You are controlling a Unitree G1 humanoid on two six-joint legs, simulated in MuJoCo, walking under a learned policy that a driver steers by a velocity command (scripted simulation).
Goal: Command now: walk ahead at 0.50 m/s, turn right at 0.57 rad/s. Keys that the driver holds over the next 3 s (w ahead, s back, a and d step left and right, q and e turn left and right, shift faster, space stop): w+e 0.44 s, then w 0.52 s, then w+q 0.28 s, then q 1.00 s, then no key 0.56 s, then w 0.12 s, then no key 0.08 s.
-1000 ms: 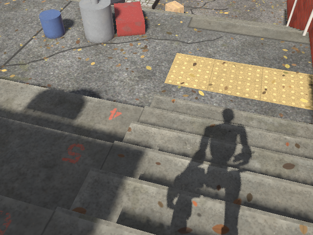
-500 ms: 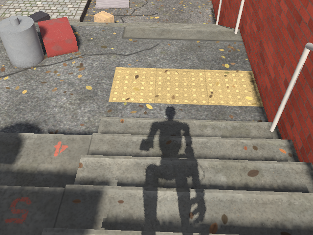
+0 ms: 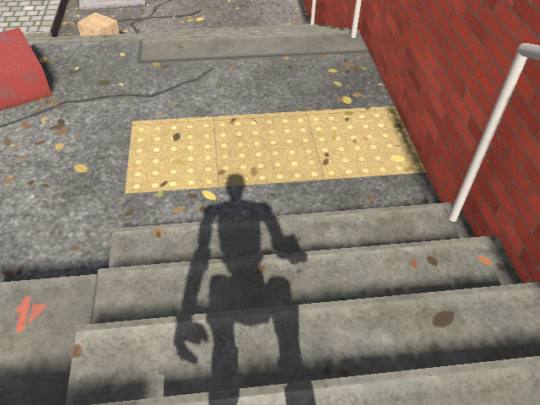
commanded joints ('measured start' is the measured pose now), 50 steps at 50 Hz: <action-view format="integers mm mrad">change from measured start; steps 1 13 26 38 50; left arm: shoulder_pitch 245 -310 -53 -184 -361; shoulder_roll -33 49 210 79 109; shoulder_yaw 0 12 130 25 65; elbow -48 -147 -72 -56 -153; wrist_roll -32 -13 -22 57 -78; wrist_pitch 3 40 -2 -8 84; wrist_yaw -49 -51 13 61 100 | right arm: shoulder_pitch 642 442 414 157 367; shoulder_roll -317 -103 -234 -28 -106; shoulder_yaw -107 -30 -111 -62 -85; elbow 119 260 264 80 226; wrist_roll -8 -36 -23 19 115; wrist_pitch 4 -56 -20 26 12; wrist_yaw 25 -55 -2 -2 -24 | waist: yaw -178 -83 39 -94 -87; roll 254 -3 -25 9 -89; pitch -469 64 -20 141 164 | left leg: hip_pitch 1092 137 -112 231 187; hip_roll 428 248 120 -36 287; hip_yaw -442 3 250 -17 -408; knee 265 -145 504 243 -90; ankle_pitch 863 104 432 243 -62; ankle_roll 475 199 70 -58 250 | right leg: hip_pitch -773 -524 504 -563 -839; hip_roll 34 -262 -56 -239 -266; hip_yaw -1 -46 -262 -106 -58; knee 825 -226 -545 -582 271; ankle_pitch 31 1049 878 291 511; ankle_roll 4 -47 -147 -112 -17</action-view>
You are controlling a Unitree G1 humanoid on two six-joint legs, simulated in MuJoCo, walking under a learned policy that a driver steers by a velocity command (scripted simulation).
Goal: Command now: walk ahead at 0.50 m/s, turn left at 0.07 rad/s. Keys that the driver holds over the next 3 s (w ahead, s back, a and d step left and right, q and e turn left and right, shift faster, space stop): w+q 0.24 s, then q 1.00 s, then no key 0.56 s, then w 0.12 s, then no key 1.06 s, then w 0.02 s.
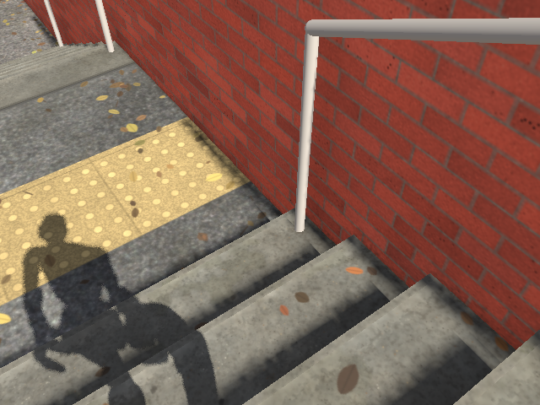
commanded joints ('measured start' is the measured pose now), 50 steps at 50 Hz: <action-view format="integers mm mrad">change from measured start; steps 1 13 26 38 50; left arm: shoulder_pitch -26 200 174 -160 -165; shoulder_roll -89 204 29 70 76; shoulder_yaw -50 18 -40 -10 17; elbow -113 -120 2 -180 -228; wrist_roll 67 30 55 -16 44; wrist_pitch -32 -64 -89 -53 34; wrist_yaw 27 12 97 -6 48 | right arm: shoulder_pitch -20 123 -364 130 -132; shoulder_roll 103 62 -16 -252 -159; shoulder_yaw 57 38 1 -105 -30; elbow -43 -85 -239 -178 -375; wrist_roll -63 -33 -54 -32 -1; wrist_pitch -37 -79 12 -17 -26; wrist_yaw -24 51 11 -27 3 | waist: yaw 67 117 125 -146 54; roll -33 -239 -73 157 85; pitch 92 -337 42 -302 -80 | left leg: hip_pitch -123 -527 -318 863 -140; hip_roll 284 -72 146 432 239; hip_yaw -403 -156 -100 -396 -479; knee -380 815 -137 -107 -363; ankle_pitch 316 -260 702 1321 361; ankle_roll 244 59 -54 363 269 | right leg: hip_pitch -238 1077 307 -419 257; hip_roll -209 -394 -349 -92 -26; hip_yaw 126 390 39 -92 -48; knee -531 -1269 -1218 97 -930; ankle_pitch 520 908 238 -361 204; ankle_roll -54 -469 -127 136 106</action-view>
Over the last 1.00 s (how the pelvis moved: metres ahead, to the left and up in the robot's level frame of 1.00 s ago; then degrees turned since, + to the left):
0.50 -0.08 -0.19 -23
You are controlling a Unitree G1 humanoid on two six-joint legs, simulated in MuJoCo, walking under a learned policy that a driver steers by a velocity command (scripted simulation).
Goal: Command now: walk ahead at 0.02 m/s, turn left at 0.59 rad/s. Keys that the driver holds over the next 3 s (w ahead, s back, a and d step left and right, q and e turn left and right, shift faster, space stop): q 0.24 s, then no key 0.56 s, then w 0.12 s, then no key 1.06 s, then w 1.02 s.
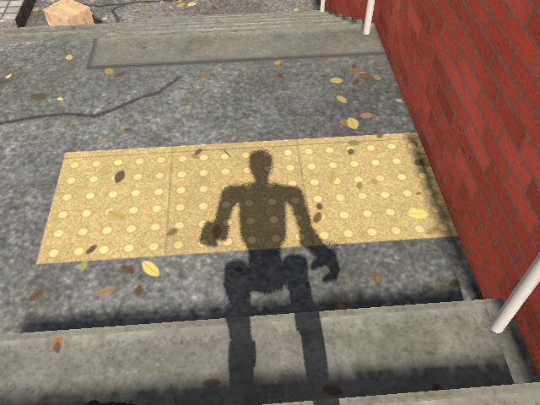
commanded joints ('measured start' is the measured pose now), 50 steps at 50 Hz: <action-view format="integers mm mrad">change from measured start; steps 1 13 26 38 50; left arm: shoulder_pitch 120 19 167 166 209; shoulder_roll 55 109 126 82 113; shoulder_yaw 7 59 25 58 92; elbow -25 -123 45 126 165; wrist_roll -10 -43 -104 -79 -30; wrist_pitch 31 -33 -64 -59 -58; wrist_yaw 7 -43 -119 -119 -4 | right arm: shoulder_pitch -47 52 -11 -37 -190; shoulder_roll -143 -98 -23 -46 30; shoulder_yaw -36 -26 -11 -12 -15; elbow -117 -62 60 99 82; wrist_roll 9 -39 4 35 -1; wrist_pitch -16 65 53 49 0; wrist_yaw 1 -51 30 8 -40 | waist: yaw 52 -11 32 51 84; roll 62 -78 -107 11 -80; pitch -39 -106 12 31 123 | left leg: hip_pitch -3 -419 -41 28 16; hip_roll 305 -14 160 142 93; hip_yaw -394 -65 77 59 151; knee -160 1024 302 -49 157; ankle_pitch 151 -176 -111 -8 -247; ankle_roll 256 -216 -257 -90 17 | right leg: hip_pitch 173 467 252 477 544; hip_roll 34 -212 -136 -18 -242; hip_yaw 1 72 65 -97 81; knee -143 -637 -670 -580 -807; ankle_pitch -88 915 -90 145 -18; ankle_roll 8 -380 -161 -165 -356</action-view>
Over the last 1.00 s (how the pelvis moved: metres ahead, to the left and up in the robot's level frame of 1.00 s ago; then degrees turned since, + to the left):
0.35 0.07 -0.13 32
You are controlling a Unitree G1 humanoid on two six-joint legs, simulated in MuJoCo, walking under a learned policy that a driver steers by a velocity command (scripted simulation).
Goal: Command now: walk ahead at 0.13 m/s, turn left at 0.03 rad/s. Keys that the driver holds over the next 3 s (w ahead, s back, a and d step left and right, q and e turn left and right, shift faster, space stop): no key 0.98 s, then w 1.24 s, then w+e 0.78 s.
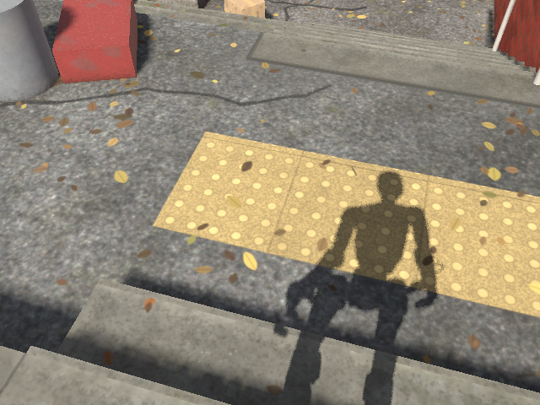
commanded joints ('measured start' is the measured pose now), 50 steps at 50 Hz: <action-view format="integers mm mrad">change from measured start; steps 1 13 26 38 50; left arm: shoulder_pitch -85 102 33 -12 15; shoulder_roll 121 -2 36 47 81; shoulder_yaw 21 -33 -49 -31 -10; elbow -51 84 76 69 84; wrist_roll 11 -35 -38 -38 -26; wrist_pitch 1 150 16 25 28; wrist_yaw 15 37 -79 -79 -65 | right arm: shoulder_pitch -73 -49 -1 28 101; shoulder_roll -15 -41 -51 -62 -81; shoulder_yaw -4 35 -12 -8 -17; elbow -67 68 129 151 176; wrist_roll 4 38 39 37 22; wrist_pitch -48 40 2 10 8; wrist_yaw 20 -37 67 59 52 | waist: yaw -36 0 -68 -45 -42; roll -43 131 3 9 22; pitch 65 -28 8 -19 -6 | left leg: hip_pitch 24 69 3 -11 -13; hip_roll -35 196 -9 -1 2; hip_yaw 62 -76 54 46 46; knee -43 -272 -86 -110 -127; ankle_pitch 91 932 265 293 128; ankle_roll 28 109 -25 -44 -13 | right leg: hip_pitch -65 -136 -126 -96 -111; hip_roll -217 -7 12 20 34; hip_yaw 214 140 146 134 134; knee -205 398 66 63 47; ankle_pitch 74 -67 314 306 51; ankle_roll -175 78 39 26 -2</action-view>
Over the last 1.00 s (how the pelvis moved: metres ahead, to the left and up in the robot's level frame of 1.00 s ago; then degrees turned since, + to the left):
0.04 -0.03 0.00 15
